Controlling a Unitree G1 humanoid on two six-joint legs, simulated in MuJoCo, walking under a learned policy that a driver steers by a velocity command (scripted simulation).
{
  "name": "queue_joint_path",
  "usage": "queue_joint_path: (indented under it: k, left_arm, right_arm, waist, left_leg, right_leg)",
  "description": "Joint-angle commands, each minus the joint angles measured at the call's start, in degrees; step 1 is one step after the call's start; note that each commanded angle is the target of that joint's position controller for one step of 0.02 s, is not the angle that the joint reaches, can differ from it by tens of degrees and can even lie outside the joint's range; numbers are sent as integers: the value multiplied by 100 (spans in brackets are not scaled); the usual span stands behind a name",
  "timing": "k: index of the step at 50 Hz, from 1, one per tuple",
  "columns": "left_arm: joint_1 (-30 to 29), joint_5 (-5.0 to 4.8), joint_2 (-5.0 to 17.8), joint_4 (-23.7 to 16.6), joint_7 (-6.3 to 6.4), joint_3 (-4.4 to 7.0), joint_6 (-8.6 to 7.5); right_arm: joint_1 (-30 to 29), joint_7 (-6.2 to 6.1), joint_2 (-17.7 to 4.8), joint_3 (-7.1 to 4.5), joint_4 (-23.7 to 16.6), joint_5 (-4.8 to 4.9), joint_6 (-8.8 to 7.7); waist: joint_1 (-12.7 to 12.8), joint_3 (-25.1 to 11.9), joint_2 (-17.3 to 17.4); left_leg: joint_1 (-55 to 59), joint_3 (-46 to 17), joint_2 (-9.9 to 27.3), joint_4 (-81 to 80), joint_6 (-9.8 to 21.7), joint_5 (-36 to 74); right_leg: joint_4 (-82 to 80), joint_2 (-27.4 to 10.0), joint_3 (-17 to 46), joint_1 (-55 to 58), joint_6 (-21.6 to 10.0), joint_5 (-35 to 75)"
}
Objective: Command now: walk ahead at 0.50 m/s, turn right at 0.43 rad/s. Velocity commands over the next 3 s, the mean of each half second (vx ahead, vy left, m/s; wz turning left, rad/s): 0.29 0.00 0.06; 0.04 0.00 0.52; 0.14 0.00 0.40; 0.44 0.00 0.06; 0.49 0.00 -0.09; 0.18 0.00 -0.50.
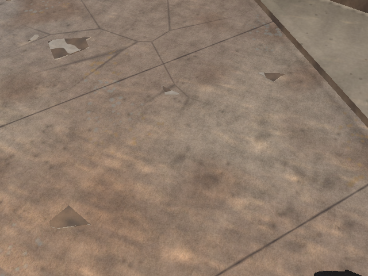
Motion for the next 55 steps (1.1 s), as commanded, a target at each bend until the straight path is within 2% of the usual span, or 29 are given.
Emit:
queue_joint_path:
  k: [1,3,5,6,7,8,9,10,11,12,14,17,25,27,29,30,31,32,33,34,35,37,38,43,50,52,53,54,55]
  left_arm:
    - [316,37,852,-177,81,158,-68]
    - [65,46,958,-202,101,159,-109]
    - [-87,56,1038,-183,52,162,-148]
    - [12,35,690,-313,31,64,-179]
    - [1062,-200,206,-246,25,4,-147]
    - [816,43,647,-123,80,33,-115]
    - [273,81,621,-207,65,36,-97]
    - [-119,125,579,-302,46,3,-98]
    - [-339,162,558,-373,18,0,-61]
    - [-323,213,507,-407,-14,-25,-2]
    - [-346,196,389,-439,-35,-74,82]
    - [-634,140,320,-559,0,-138,173]
    - [-1685,35,424,-887,146,-202,332]
    - [-1692,-5,438,-929,192,-211,300]
    - [-1345,-27,418,-878,238,-214,218]
    - [-1122,16,509,-844,274,-188,150]
    - [-1036,121,915,-900,339,-114,105]
    - [-1465,94,1443,-1050,319,-14,177]
    - [-1233,43,1147,-1018,281,-24,231]
    - [-1378,27,749,-1074,265,-138,238]
    - [-1649,35,565,-1125,260,-183,252]
    - [-1761,93,596,-1200,290,-179,253]
    - [-1649,105,626,-1180,280,-163,253]
    - [-1208,113,813,-1082,235,-50,260]
    - [-1223,146,1136,-1060,68,109,324]
    - [-1324,64,1181,-1047,54,144,374]
    - [-1113,69,1091,-980,40,142,395]
    - [-858,155,637,-1110,1,48,447]
    - [-1483,159,597,-1456,132,-15,570]
  right_arm:
    - [-732,20,-449,-48,-635,34,-173]
    - [-97,-18,-589,-101,-472,36,-221]
    - [1333,-144,-850,-229,-50,38,-316]
    - [2216,-236,-1196,-300,44,-81,-371]
    - [2328,-214,-1786,-450,156,-131,-328]
    - [1928,-138,-1268,-361,109,101,-261]
    - [1340,-119,-852,-248,29,172,-268]
    - [1144,-89,-549,-153,53,156,-292]
    - [1180,-88,-431,-96,145,184,-328]
    - [1242,-95,-401,-72,264,225,-347]
    - [1361,-88,-606,-112,374,217,-373]
    - [1477,-108,-906,-203,424,182,-289]
    - [1701,-149,-1038,-350,320,124,77]
    - [1629,-165,-1067,-394,253,104,172]
    - [1368,-189,-1067,-419,148,141,253]
    - [1259,-206,-980,-402,76,189,275]
    - [1450,-207,-589,-305,-35,230,262]
    - [1846,-244,-375,-260,-130,268,284]
    - [1908,-271,-898,-378,4,67,331]
    - [1784,-244,-993,-436,73,65,361]
    - [1731,-214,-931,-446,117,69,410]
    - [1688,-106,-866,-431,95,76,501]
    - [1609,-63,-846,-418,64,110,528]
    - [1050,47,-737,-334,-219,143,614]
    - [814,109,-692,-246,-495,218,574]
    - [1110,81,-648,-237,-434,184,494]
    - [1242,16,-829,-276,-387,112,423]
    - [1290,-59,-1441,-383,-465,58,343]
    - [1577,-49,-2044,-564,-495,93,334]
  waist:
    - [10,113,-690]
    - [-329,-8,-743]
    - [-1009,-729,-493]
    - [-1270,-1432,-9]
    - [-767,-2027,1560]
    - [-658,-1529,504]
    - [-508,-735,43]
    - [-493,-507,-213]
    - [-460,-404,-66]
    - [-370,-444,178]
    - [-286,-583,300]
    - [-269,-694,263]
    - [-585,-534,440]
    - [-603,-428,502]
    - [-388,-339,477]
    - [-291,-323,334]
    - [-437,-520,-594]
    - [-757,-443,-1794]
    - [-629,-603,-1278]
    - [-709,-444,-812]
    - [-800,-236,-656]
    - [-793,-287,-1066]
    - [-733,-343,-1073]
    - [-437,-434,-1123]
    - [-366,-519,-1336]
    - [-621,-545,-1110]
    - [-675,-504,-548]
    - [-513,-423,1124]
    - [-863,-153,1304]
  left_leg:
    - [105,163,-231,-594,214,100]
    - [1184,221,-434,-943,449,-236]
    - [2949,285,-552,-1373,706,-348]
    - [4186,-912,598,-1366,975,-607]
    - [5387,-3736,2086,-1890,1987,473]
    - [4771,-4092,1886,-2153,1993,735]
    - [3980,-2968,1630,-2082,1919,1453]
    - [3575,-2240,1315,-2066,1806,2520]
    - [3415,-1710,1020,-2092,1678,3339]
    - [3231,-1396,791,-2142,1561,3760]
    - [3074,-1142,629,-2132,1585,4450]
    - [2909,-994,524,-2095,1646,4538]
    - [2492,-1697,386,-1951,1451,1932]
    - [2495,-2028,382,-1786,1414,1592]
    - [2331,-2297,235,-1527,1181,1168]
    - [2035,-2306,26,-1269,923,542]
    - [1628,-1747,-394,-368,612,-874]
    - [722,-492,-1449,611,412,-3304]
    - [825,-293,-1035,1823,332,-3510]
    - [859,-379,-891,2195,301,-3143]
    - [897,-357,-769,2394,208,-2780]
    - [812,-196,-753,2640,42,-2354]
    - [805,-142,-767,2627,-21,-2250]
    - [787,7,-589,1753,-108,-2245]
    - [1950,527,-561,-3,226,-2344]
    - [2684,617,-658,-1252,397,-1503]
    - [3175,87,-500,-2016,487,-1027]
    - [3739,-2008,1059,-2518,808,-81]
    - [2999,-2942,1869,-2415,1690,1253]
  right_leg:
    - [67,-1645,956,237,-501,3381]
    - [408,-1666,863,70,-273,4268]
    - [2117,-1267,486,-176,-74,4927]
    - [3703,-923,201,-944,58,3370]
    - [5636,240,-309,-2612,383,-1110]
    - [6068,-66,50,-3045,319,-1193]
    - [5988,-337,-40,-3077,377,-751]
    - [5713,-543,-209,-3026,428,-550]
    - [5415,-710,-319,-3012,485,-481]
    - [5115,-791,-403,-2795,566,-404]
    - [4789,-746,-560,-2581,712,-372]
    - [4107,-736,-707,-2617,905,-279]
    - [2938,-667,-646,-2365,898,-21]
    - [2477,-601,-603,-2196,838,-267]
    - [1335,-571,-589,-1590,743,26]
    - [534,-804,-390,-1069,658,478]
    - [40,-2020,623,-549,382,701]
    - [-172,-3200,2016,-472,-334,2141]
    - [33,-3340,1926,-698,-815,2689]
    - [89,-2985,1369,-892,-777,2757]
    - [87,-2592,725,-1094,-577,2643]
    - [179,-2162,3,-950,-379,2999]
    - [235,-2097,-194,-865,-378,3196]
    - [271,-2382,-382,-409,-531,2733]
    - [656,-2581,-790,-779,-366,2433]
    - [1198,-2484,-1098,-1138,-8,2023]
    - [1802,-2289,-1375,-1648,383,1256]
    - [3359,-1583,-1921,-2978,850,-1187]
    - [4077,-880,-1235,-3588,943,-2078]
